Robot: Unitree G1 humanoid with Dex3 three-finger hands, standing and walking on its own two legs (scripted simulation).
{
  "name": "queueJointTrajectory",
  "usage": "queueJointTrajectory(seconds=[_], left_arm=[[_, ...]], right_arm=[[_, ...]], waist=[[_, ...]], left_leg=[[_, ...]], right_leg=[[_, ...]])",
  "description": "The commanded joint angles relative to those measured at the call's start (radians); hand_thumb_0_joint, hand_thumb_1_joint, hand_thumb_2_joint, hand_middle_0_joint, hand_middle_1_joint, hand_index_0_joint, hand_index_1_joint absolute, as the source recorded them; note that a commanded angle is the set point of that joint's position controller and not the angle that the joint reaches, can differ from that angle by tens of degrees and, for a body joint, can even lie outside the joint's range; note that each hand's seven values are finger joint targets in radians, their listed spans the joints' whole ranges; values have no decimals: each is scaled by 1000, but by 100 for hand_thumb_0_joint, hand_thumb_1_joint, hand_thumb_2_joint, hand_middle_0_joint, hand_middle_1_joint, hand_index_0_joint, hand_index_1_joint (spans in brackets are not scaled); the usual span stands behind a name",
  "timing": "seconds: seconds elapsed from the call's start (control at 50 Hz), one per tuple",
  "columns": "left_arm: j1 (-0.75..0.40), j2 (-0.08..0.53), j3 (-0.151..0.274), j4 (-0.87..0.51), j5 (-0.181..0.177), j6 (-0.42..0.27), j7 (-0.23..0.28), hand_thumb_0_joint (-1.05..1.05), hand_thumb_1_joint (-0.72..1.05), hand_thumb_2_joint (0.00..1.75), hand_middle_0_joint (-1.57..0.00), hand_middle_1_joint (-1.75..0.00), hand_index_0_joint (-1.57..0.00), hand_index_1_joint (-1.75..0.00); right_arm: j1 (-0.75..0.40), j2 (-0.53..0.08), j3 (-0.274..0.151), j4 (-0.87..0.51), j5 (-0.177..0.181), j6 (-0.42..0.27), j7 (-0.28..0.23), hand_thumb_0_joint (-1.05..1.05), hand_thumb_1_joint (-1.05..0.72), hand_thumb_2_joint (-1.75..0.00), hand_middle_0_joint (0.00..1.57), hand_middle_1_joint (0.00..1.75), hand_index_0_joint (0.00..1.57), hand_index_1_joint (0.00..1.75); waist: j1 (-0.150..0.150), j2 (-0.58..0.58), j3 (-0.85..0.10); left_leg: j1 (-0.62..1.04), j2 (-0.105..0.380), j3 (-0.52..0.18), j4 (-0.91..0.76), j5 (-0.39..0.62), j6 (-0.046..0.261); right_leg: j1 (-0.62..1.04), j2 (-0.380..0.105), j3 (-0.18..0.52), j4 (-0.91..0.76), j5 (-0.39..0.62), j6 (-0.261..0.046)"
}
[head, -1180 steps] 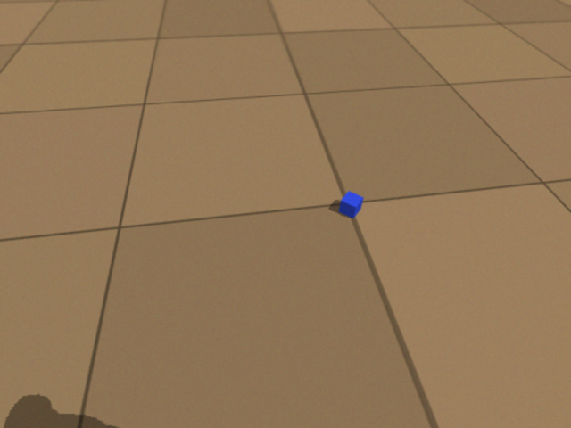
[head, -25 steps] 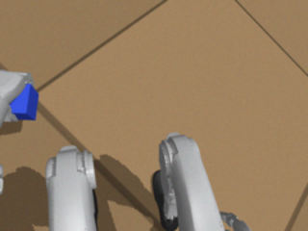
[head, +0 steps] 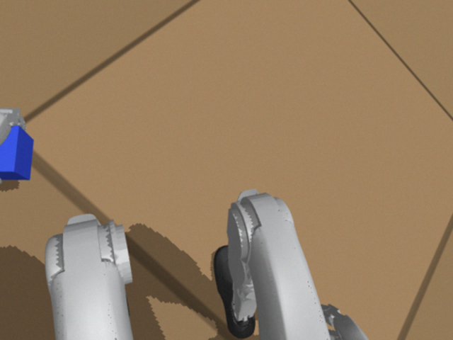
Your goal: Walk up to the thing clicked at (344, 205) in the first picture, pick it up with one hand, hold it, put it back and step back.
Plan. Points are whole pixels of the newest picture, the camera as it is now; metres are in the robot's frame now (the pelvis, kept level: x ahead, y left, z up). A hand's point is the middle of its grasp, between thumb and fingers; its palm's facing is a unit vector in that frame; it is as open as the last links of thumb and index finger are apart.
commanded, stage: rest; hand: left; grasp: from above
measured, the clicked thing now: out of the picture +0.44 +0.32 -0.22
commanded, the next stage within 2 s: open in 0.90 s
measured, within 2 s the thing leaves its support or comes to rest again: neither
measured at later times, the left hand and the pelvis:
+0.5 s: hand (2, 156) +0.43 +0.32 -0.23, palm faces -0.49 -0.05 -0.87, open 10.8 cm; pelvis +0.00 +0.00 -0.01, yaw -2 degrees
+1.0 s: hand (5, 154) +0.44 +0.32 -0.23, palm faces -0.49 -0.06 -0.87, open 10.8 cm; pelvis +0.00 +0.01 -0.02, yaw -4 degrees
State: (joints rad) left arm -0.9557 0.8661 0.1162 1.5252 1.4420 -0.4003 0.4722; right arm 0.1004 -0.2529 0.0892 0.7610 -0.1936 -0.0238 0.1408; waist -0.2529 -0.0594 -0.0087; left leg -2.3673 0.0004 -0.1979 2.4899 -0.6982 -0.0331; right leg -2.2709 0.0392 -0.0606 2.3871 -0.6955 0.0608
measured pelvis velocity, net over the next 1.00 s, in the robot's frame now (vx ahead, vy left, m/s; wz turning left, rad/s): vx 0.00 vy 0.01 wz -0.06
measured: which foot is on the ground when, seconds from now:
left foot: down 0.00-1.00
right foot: down 0.00-1.00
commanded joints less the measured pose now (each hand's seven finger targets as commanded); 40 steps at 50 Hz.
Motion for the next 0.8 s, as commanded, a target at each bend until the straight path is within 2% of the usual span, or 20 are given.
queueJointTrajectory(seconds=[0.0, 0.06, 0.16, 0.2, 0.24, 0.26, 0.28, 0.3, 0.34, 0.4, 0.42, 0.46, 0.48, 0.54, 0.6, 0.62, 0.64, 0.7, 0.76, 0.78], left_arm=[[-308, 261, 21, -96, -32, 7, 45, 0, 49, 96, -86, -83, -87, -82], [-295, 268, 18, -71, -37, 14, 33, 0, 48, 96, -84, -86, -86, -84], [-270, 311, 50, -72, -48, 4, 34, 0, 52, 96, -87, -87, -89, -85], [-266, 309, 45, -57, -43, -1, 33, 0, 52, 97, -88, -86, -89, -84], [-257, 373, 88, -71, -28, -10, 43, 0, 53, 96, -89, -84, -90, -83], [-275, 324, 54, -90, -31, -15, 43, 0, 52, 96, -89, -84, -90, -83], [-257, 346, 80, -72, -33, -18, 50, 0, 54, 96, -89, -85, -91, -83], [-268, 327, 64, -100, -31, -24, 56, 0, 54, 98, -91, -83, -91, -82], [-262, 353, 69, -86, -17, -26, 66, 0, 53, 95, -90, -82, -91, -81], [-281, 324, 39, -55, -13, -22, 84, 0, 52, 94, -88, -84, -89, -82], [-268, 344, 59, -52, -18, -21, 93, 0, 52, 94, -88, -82, -89, -81], [-284, 321, 29, -35, -20, -12, 102, 0, 51, 94, -87, -82, -88, -81], [-286, 332, 40, -39, -16, -10, 111, 0, 52, 97, -88, -82, -89, -82], [-290, 319, 10, -7, -10, 2, 115, 0, 51, 93, -87, -81, -88, -80], [-279, 329, 16, -1, -16, 17, 126, 0, 50, 92, -86, -82, -87, -80], [-277, 323, 10, 17, -14, 24, 128, 0, 48, 94, -86, -81, -87, -81], [-278, 322, 11, 19, -13, 28, 131, 0, 50, 92, -86, -81, -87, -80], [-295, 322, 3, 12, -32, 39, 132, 0, 47, 93, -85, -82, -86, -81], [-284, 309, -11, 45, -34, 48, 129, 0, 45, 89, -83, -80, -84, -78], [-273, 351, 26, 39, -37, 47, 133, 0, 45, 90, -84, -79, -85, -78]], right_arm=[[187, -275, -67, 1, -17, -1, -16, 0, -92, -90, 20, 30, 20, 30], [192, -278, -61, 0, -23, -10, -13, 0, -92, -90, 20, 30, 20, 30], [177, -296, -51, -23, -32, -11, -10, 0, -92, -90, 20, 30, 20, 30], [173, -303, -40, -32, -40, -11, -9, 0, -92, -90, 20, 30, 20, 30], [178, -312, -40, -23, -44, -4, -11, 0, -92, -90, 20, 30, 20, 30], [168, -309, -34, -44, -44, -7, -10, 0, -92, -90, 20, 30, 20, 30], [166, -312, -34, -36, -48, -5, -10, 0, -92, -90, 20, 30, 20, 30], [161, -311, -27, -45, -56, -7, -9, 0, -92, -90, 20, 30, 20, 30], [158, -313, -27, -41, -58, -10, -9, 0, -92, -90, 20, 30, 20, 30], [158, -305, -12, -25, -72, -18, -2, 0, -92, -90, 20, 30, 20, 30], [144, -315, -16, -40, -68, -20, -5, 0, -91, -90, 20, 30, 20, 30], [146, -310, -7, -24, -70, -25, -3, 0, -91, -90, 20, 30, 20, 30], [150, -323, -5, -27, -77, -28, -3, 0, -92, -90, 20, 30, 20, 30], [133, -317, 6, -19, -76, -39, 0, 0, -92, -90, 20, 30, 20, 30], [127, -321, 11, -23, -80, -44, 0, 0, -91, -90, 20, 30, 20, 30], [125, -323, 13, -34, -82, -50, 3, 0, -92, -90, 20, 30, 20, 30], [126, -327, 15, -38, -87, -54, 4, 0, -91, -90, 20, 30, 20, 30], [120, -334, 22, -26, -77, -57, 3, 0, -92, -90, 20, 30, 20, 30], [122, -334, 30, -37, -85, -70, 12, 0, -92, -90, 20, 30, 20, 30], [112, -346, 24, -49, -84, -70, 7, 0, -92, -90, 20, 30, 20, 30]], waist=[[-17, 358, -640], [-25, 347, -625], [-20, 362, -653], [-37, 364, -632], [-22, 381, -649], [-30, 386, -624], [-26, 400, -632], [-33, 408, -623], [-36, 419, -628], [-54, 419, -597], [-49, 408, -612], [-57, 400, -590], [-66, 406, -582], [-65, 422, -553], [-55, 427, -575], [-72, 423, -560], [-76, 413, -560], [-71, 418, -561], [-88, 407, -519], [-80, 395, -548]], left_leg=[[521, -4, 129, -238, 181, 58], [516, -2, 128, -226, 188, 59], [531, 1, 119, -213, 223, 53], [533, 3, 117, -197, 242, 51], [528, 6, 116, -192, 246, 51], [531, 4, 118, -192, 244, 47], [543, 7, 115, -193, 240, 47], [554, 7, 113, -196, 248, 44], [559, 13, 110, -195, 232, 43], [537, 11, 111, -181, 211, 45], [531, 14, 104, -185, 209, 46], [518, 14, 103, -177, 204, 48], [525, 12, 102, -180, 222, 45], [520, 14, 100, -183, 178, 42], [519, 15, 94, -191, 169, 43], [512, 16, 94, -186, 180, 44], [511, 14, 94, -188, 181, 45], [507, 15, 87, -183, 194, 43], [488, 15, 84, -185, 164, 45], [491, 17, 78, -190, 173, 46]], right_leg=[[288, 26, -118, -223, 220, -80], [301, 25, -119, -217, 230, -77], [324, 31, -134, -198, 256, -81], [320, 31, -137, -188, 272, -84], [340, 35, -132, -188, 279, -84], [319, 34, -138, -188, 269, -89], [325, 34, -142, -187, 268, -86], [318, 36, -148, -180, 272, -86], [317, 41, -144, -173, 266, -87], [304, 42, -147, -174, 255, -82], [313, 44, -147, -175, 256, -81], [301, 46, -147, -169, 259, -79], [305, 45, -158, -171, 273, -78], [274, 48, -158, -163, 234, -84], [287, 52, -158, -164, 230, -83], [296, 52, -160, -158, 246, -82], [297, 52, -166, -158, 251, -79], [288, 53, -171, -158, 258, -82], [276, 53, -178, -155, 237, -81], [296, 56, -179, -160, 247, -78]])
